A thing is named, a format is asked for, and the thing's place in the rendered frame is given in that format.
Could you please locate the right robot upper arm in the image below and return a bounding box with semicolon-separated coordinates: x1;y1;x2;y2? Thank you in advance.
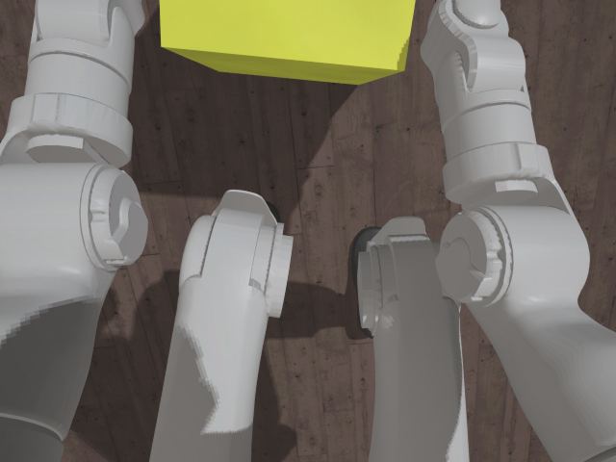
435;205;616;462

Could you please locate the carton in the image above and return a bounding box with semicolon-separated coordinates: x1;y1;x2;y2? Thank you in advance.
160;0;416;85

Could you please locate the left robot shin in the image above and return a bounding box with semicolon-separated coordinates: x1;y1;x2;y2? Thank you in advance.
179;190;277;293

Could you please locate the left robot upper arm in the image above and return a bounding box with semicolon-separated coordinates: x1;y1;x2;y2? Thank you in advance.
0;163;148;462

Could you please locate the robot left forearm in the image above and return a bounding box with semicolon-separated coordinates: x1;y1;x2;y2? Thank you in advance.
0;0;145;168

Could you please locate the robot left thigh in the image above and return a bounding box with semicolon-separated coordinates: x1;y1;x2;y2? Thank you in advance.
149;208;294;462

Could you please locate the robot right forearm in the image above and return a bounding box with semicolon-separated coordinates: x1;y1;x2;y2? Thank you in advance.
420;0;590;264

